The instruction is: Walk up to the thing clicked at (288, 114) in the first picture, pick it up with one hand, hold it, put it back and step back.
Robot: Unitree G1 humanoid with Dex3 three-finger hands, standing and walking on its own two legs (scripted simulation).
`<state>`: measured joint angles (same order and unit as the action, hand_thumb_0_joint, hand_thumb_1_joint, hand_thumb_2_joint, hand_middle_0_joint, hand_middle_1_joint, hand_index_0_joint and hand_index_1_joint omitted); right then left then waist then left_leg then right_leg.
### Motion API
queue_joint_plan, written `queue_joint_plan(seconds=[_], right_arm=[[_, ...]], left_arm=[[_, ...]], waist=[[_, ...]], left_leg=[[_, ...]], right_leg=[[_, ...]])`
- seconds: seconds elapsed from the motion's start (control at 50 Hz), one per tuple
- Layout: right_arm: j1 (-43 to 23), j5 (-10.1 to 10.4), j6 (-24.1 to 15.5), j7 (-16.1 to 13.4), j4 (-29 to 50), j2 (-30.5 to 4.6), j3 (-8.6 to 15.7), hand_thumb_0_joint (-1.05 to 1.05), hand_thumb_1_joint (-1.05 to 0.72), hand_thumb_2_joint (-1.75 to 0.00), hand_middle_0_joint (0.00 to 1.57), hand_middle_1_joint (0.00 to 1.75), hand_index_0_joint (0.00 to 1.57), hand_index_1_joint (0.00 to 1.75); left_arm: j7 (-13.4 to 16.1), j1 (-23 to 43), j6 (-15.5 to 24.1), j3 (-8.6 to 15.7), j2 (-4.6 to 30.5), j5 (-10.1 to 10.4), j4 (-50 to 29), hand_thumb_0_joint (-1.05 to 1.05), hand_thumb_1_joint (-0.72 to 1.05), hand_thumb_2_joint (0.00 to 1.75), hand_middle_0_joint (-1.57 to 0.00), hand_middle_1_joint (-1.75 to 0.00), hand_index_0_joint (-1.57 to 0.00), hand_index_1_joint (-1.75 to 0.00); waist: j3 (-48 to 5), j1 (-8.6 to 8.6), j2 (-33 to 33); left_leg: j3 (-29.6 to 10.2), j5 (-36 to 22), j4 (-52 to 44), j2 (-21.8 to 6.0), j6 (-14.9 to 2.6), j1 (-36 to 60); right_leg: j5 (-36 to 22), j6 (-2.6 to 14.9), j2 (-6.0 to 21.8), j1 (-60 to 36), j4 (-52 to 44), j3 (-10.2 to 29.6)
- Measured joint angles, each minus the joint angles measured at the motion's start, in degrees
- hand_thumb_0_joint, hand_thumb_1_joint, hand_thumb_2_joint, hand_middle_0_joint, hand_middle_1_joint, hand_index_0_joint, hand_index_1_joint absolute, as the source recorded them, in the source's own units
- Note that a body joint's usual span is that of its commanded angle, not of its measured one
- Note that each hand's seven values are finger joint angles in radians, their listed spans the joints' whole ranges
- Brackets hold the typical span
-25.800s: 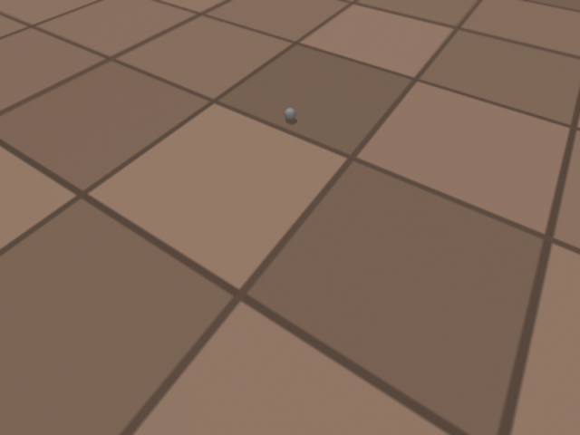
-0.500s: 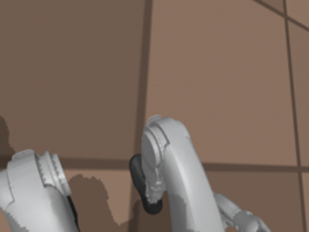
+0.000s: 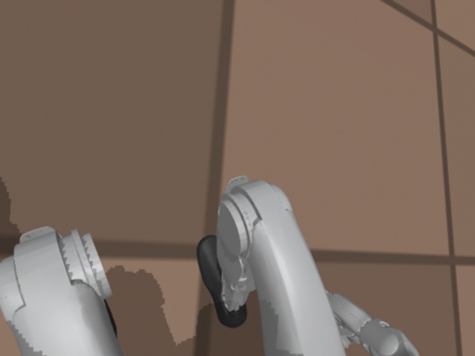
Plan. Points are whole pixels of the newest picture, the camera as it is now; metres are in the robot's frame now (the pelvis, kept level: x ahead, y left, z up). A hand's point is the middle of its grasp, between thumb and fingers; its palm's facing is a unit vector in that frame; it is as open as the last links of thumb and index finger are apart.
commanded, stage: open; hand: left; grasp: from above
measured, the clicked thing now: out of the picture +0.41 +0.32 -0.26
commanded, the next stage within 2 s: withdraw in 0.30 s
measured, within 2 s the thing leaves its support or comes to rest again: neither
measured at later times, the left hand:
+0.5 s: hand out of the picture +0.39 +0.33 -0.24, palm faces -0.44 -0.15 -0.88, open 14.0 cm
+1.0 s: hand out of the picture +0.38 +0.34 -0.06, palm faces -0.48 -0.11 -0.87, open 13.8 cm
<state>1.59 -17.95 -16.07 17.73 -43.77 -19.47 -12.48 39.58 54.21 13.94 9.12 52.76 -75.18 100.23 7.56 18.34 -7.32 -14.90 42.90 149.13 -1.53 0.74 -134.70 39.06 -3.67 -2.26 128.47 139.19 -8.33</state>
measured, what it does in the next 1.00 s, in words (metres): rises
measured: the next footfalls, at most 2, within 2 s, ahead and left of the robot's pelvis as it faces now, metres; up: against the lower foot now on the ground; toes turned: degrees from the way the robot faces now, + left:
none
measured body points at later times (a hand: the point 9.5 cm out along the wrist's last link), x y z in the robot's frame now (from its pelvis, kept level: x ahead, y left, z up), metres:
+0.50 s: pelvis +0.00 +0.00 +0.00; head +0.25 +0.13 +0.35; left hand +0.41 +0.34 -0.19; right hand +0.08 -0.26 -0.07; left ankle +0.06 +0.13 -0.26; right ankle +0.11 -0.13 -0.26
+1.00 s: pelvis -0.01 -0.01 +0.07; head +0.19 +0.06 +0.46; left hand +0.40 +0.35 -0.01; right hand +0.14 -0.26 -0.05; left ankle +0.06 +0.13 -0.26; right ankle +0.11 -0.13 -0.26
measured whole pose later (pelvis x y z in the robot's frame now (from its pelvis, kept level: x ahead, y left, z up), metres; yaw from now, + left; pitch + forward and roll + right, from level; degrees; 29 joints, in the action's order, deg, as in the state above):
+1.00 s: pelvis -0.01 -0.01 +0.07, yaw +7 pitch +33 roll -7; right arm 5.4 -5.8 -4.2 12.9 -41.0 -16.8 -1.6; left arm 12.9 48.5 8.7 -0.2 38.0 -65.5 72.6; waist -6.1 8.6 1.4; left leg -6.9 38.9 132.8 -1.6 0.2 -127.1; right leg 38.1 -2.1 0.2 123.5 128.6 -3.0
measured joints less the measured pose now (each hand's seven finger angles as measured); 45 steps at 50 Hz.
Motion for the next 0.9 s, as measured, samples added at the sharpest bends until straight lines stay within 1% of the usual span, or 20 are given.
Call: queue_joint_plan(seconds=[0.08, 0.14, 0.22, 0.3, 0.36, 0.42, 0.46, 0.52, 0.58, 0.6, 0.64, 0.68, 0.72, 0.8, 0.86, 0.9], right_arm=[[-0.09, 0.16, 0.01, 0.17, 0.36, 0.03, -0.04, 0.0, -0.89, -0.89, 0.2, 0.3, 0.2, 0.3], [-0.12, 0.26, 0.23, 0.11, 0.59, 0.17, 0.07, 0.0, -0.89, -0.89, 0.2, 0.3, 0.2, 0.3], [0.05, 0.18, 0.94, -0.06, 0.65, 0.41, -0.03, 0.0, -0.89, -0.89, 0.2, 0.3, 0.2, 0.3], [0.23, 0.1, 1.61, -0.3, 0.56, 0.52, -0.58, 0.0, -0.89, -0.89, 0.2, 0.3, 0.2, 0.3], [0.29, -0.11, 1.81, -0.51, 0.35, 0.51, -0.94, 0.0, -0.89, -0.89, 0.2, 0.3, 0.2, 0.3], [0.43, -0.29, 1.77, -0.6, 0.47, 0.42, -1.05, 0.0, -0.89, -0.89, 0.2, 0.3, 0.2, 0.3], [0.56, -0.36, 1.58, -0.61, 0.38, 0.34, -0.94, 0.0, -0.89, -0.89, 0.2, 0.3, 0.2, 0.3], [0.96, -0.35, 1.3, -0.33, 0.36, 0.16, -0.53, 0.0, -0.89, -0.89, 0.2, 0.3, 0.2, 0.3], [1.85, 0.25, 1.16, 0.17, 0.19, 0.15, 0.68, 0.0, -0.89, -0.89, 0.2, 0.3, 0.2, 0.3], [2.16, 0.54, 1.23, 0.45, 0.1, 0.22, 1.24, 0.0, -0.89, -0.89, 0.2, 0.3, 0.2, 0.3], [3.0, 1.6, 1.57, 0.91, -0.09, 0.46, 2.77, 0.0, -0.89, -0.89, 0.2, 0.3, 0.2, 0.3], [3.69, 2.93, 2.41, 1.26, -0.59, 0.9, 4.53, 0.0, -0.89, -0.89, 0.2, 0.3, 0.2, 0.3], [4.16, 4.67, 3.64, 1.33, -1.12, 1.4, 6.31, 0.0, -0.9, -0.89, 0.2, 0.3, 0.2, 0.3], [4.44, 8.25, 6.73, 0.59, -1.08, 2.32, 9.68, 0.0, -0.9, -0.89, 0.2, 0.3, 0.2, 0.3], [4.18, 10.2, 8.97, -0.57, -0.14, 2.76, 11.12, 0.0, -0.9, -0.9, 0.2, 0.3, 0.2, 0.3], [4.04, 11.09, 10.11, -1.63, 0.7, 2.92, 11.57, 0.0, -0.9, -0.9, 0.2, 0.3, 0.2, 0.3]], left_arm=[[-0.97, -0.22, -0.12, 0.18, 0.26, 0.57, -0.33, 0.0, -0.45, 0.98, -0.18, -0.94, -0.14, -0.95], [-1.58, -0.63, 0.42, 1.31, 0.72, 0.84, -0.61, 0.0, -0.49, 1.01, -0.14, -0.96, -0.11, -0.98], [-2.4, -0.69, 1.31, 0.98, 1.16, 0.97, -0.44, 0.0, -0.52, 1.02, -0.11, -0.97, -0.08, -1.0], [-2.54, -0.62, 2.55, 0.4, 1.5, 0.38, -0.25, 0.0, -0.52, 1.02, -0.09, -0.99, -0.07, -1.01], [-1.97, -0.5, 3.25, -0.2, 1.56, -0.25, 0.04, 0.0, -0.51, 1.01, -0.08, -1.0, -0.07, -1.02], [-1.24, -0.47, 3.45, -0.15, 1.58, -0.99, 0.29, 0.0, -0.49, 1.0, -0.07, -1.02, -0.07, -1.02], [-0.64, -0.53, 3.21, -0.37, 1.29, -1.33, -0.18, 0.0, -0.48, 0.99, -0.07, -1.02, -0.07, -1.02], [0.1, -1.26, 2.42, 0.32, 0.43, -1.55, -2.24, 0.0, -0.48, 0.98, -0.07, -1.03, -0.08, -1.01], [0.18, -2.74, 0.95, 1.45, -1.46, -0.93, -6.77, 0.0, -0.48, 0.98, -0.07, -1.02, -0.09, -1.01], [-0.18, -3.22, 0.33, 1.85, -2.17, -0.64, -8.25, 0.0, -0.49, 0.98, -0.07, -1.02, -0.09, -1.01], [-1.51, -4.57, -1.07, 2.64, -3.96, 0.49, -12.34, 0.0, -0.49, 0.98, -0.08, -1.02, -0.09, -1.0], [-3.15, -5.75, -2.85, 1.91, -5.97, 2.21, -16.18, 0.0, -0.49, 0.99, -0.08, -1.02, -0.09, -1.0], [-5.82, -6.69, -4.66, 0.32, -7.98, 4.06, -19.74, 0.0, -0.5, 0.99, -0.08, -1.01, -0.09, -1.0], [-13.19, -8.05, -7.62, -3.77, -11.52, 6.95, -26.3, 0.0, -0.5, 1.01, -0.08, -1.02, -0.08, -1.01], [-18.85, -8.24, -8.54, -6.77, -13.45, 9.01, -29.06, 0.0, -0.5, 1.01, -0.09, -1.02, -0.09, -1.02], [-22.14, -7.98, -8.27, -8.14, -14.37, 9.59, -29.89, 0.0, -0.5, 1.02, -0.09, -1.03, -0.09, -1.03]], waist=[[0.15, -0.18, 0.18], [0.3, -0.31, 0.37], [0.38, -0.52, 0.44], [0.37, -0.57, 0.29], [0.32, -0.46, 0.23], [0.39, -0.21, 0.12], [0.47, -0.2, 0.08], [0.07, -0.38, 0.18], [-1.23, -1.06, 0.88], [-1.89, -1.31, 1.21], [-3.59, -2.07, 2.2], [-5.63, -3.12, 3.39], [-7.88, -4.38, 4.7], [-11.33, -7.06, 7.21], [-12.76, -8.67, 8.42], [-13.32, -9.48, 8.83]], left_leg=[[0.07, 0.19, -0.08, 0.09, -0.01, 0.07], [0.07, 0.21, -0.21, 0.14, -0.01, 0.07], [0.15, 0.08, -0.45, 0.22, 0.05, 0.15], [0.07, -0.02, -0.51, 0.22, 0.14, 0.35], [-0.08, -0.1, -0.36, 0.23, 0.17, 0.39], [-0.14, -0.18, -0.2, 0.14, 0.11, 0.39], [-0.15, -0.2, -0.14, 0.08, 0.11, 0.4], [-0.15, -0.14, -0.13, -0.07, 0.09, 0.26], [-0.02, -0.12, -0.38, -0.04, 0.16, -0.14], [0.12, -0.11, -0.51, -0.04, 0.17, -0.3], [0.48, -0.15, -0.89, 0.06, 0.22, -0.71], [1.12, -0.22, -1.59, 0.12, 0.2, -0.97], [2.05, -0.38, -2.72, 0.09, 0.04, -1.07], [4.53, -1.04, -6.32, -0.03, -0.47, 0.27], [6.26, -1.77, -9.85, -0.12, -0.66, 2.65], [7.07, -2.3, -12.13, -0.19, -0.65, 4.42]], right_leg=[[0.3, -0.06, 0.11, -0.13, -0.02, 0.04], [0.39, -0.1, 0.17, -0.19, -0.13, 0.03], [0.38, -0.06, 0.27, -0.26, -0.26, 0.07], [0.23, -0.02, 0.25, -0.39, -0.3, 0.0], [0.09, -0.01, 0.2, -0.44, -0.25, -0.11], [-0.12, -0.02, 0.07, -0.4, -0.18, -0.13], [-0.21, 0.04, 0.0, -0.38, -0.17, -0.13], [-0.33, 0.01, -0.14, -0.12, -0.22, -0.12], [-0.26, 0.17, -0.06, 0.32, -0.34, -0.05], [-0.2, 0.2, -0.01, 0.51, -0.37, 0.05], [0.0, 0.41, 0.2, 0.96, -0.45, 0.28], [0.26, 0.58, 0.46, 1.31, -0.7, 0.72], [0.49, 0.64, 0.73, 1.57, -1.24, 1.38], [0.74, 0.59, 1.36, 0.72, -3.38, 3.14], [0.57, 0.8, 1.81, -1.08, -5.78, 4.34], [0.25, 0.96, 2.01, -2.43, -7.44, 4.87]])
